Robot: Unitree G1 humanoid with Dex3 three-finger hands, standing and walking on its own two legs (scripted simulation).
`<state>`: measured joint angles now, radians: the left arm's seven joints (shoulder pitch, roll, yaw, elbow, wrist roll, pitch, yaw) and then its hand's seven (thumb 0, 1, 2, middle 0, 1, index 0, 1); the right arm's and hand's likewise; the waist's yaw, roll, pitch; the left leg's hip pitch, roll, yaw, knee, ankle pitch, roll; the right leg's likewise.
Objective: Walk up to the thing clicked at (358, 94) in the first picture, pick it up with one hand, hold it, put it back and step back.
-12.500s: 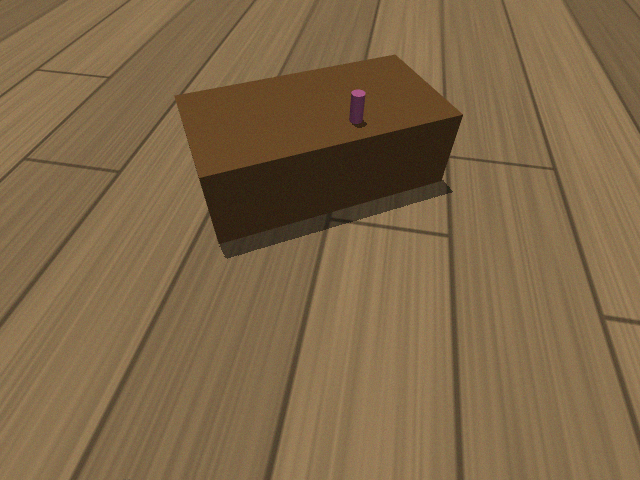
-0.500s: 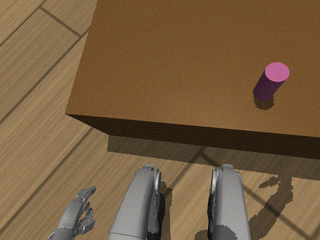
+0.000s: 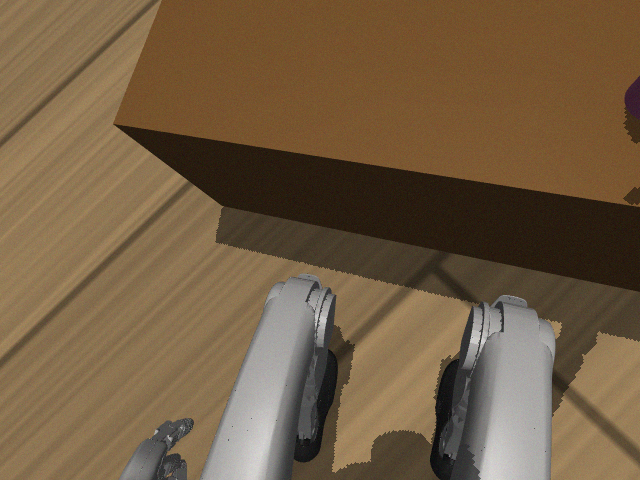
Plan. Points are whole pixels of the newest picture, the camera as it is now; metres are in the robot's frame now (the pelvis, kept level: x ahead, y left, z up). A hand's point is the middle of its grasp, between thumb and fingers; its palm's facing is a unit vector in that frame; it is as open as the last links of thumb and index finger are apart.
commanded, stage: close in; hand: right
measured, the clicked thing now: out of the picture +0.53 -0.30 +0.03
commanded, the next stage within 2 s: rest palm in 0.30 s
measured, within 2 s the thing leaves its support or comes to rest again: leaves its support in 1.66 s
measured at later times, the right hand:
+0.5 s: hand out of the picture +0.52 -0.30 +0.03, palm faces +0.23 +0.97 +0.00, open 17.3 cm
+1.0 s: hand out of the picture +0.54 -0.29 +0.03, palm faces +0.24 +0.97 -0.02, open 13.6 cm
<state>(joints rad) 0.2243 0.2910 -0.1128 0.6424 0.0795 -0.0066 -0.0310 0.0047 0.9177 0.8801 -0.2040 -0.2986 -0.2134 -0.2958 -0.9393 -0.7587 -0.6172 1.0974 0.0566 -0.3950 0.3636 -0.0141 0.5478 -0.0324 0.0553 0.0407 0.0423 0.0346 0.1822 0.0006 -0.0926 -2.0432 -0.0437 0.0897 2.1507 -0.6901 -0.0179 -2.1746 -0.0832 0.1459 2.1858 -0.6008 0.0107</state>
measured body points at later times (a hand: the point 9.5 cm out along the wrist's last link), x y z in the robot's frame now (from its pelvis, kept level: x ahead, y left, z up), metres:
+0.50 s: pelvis +0.02 +0.00 +0.02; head +0.23 -0.05 +0.41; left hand +0.13 +0.28 -0.10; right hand +0.50 -0.35 +0.03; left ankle +0.10 +0.12 -0.36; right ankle +0.10 -0.14 -0.36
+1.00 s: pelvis +0.01 +0.00 +0.01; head +0.24 -0.05 +0.40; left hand +0.11 +0.27 -0.10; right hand +0.52 -0.34 +0.03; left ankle +0.10 +0.12 -0.36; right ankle +0.10 -0.14 -0.36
